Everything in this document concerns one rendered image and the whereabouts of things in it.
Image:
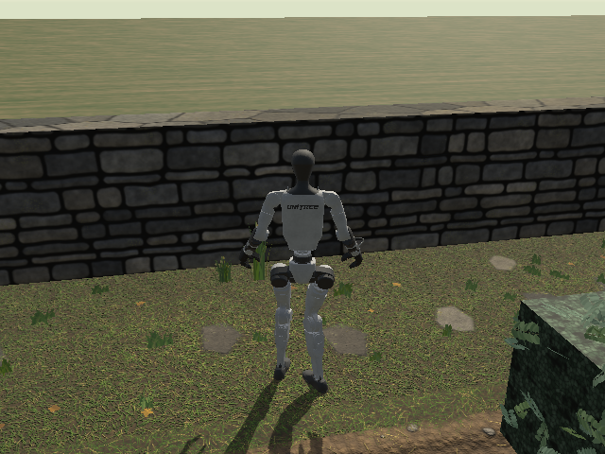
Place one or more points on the robot right forearm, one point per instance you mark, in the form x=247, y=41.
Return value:
x=351, y=244

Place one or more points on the robot right hand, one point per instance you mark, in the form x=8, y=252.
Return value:
x=358, y=259

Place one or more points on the robot left forearm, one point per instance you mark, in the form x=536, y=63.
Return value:
x=252, y=244

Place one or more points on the robot left hand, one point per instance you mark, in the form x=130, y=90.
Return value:
x=243, y=258

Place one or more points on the left robot upper arm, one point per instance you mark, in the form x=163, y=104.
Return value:
x=273, y=199

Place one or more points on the robot head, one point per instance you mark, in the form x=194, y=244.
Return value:
x=302, y=162

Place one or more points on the right robot upper arm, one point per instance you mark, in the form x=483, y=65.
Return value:
x=332, y=199

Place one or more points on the left robot thigh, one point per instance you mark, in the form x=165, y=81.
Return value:
x=279, y=277

